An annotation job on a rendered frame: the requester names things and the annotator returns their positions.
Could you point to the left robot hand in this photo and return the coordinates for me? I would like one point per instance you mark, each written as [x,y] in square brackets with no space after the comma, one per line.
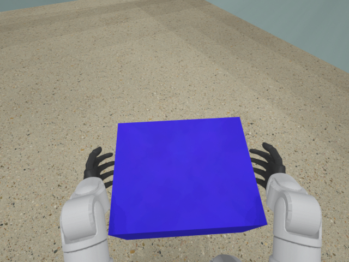
[92,168]

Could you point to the carton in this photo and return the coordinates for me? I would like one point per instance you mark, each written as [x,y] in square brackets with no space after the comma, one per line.
[183,178]

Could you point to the robot right forearm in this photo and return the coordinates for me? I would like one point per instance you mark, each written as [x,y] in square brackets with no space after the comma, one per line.
[297,225]

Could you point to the right robot hand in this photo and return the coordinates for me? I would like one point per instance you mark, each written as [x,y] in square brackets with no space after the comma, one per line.
[273,166]

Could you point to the robot left forearm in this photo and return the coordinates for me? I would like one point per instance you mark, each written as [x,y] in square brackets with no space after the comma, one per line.
[83,225]

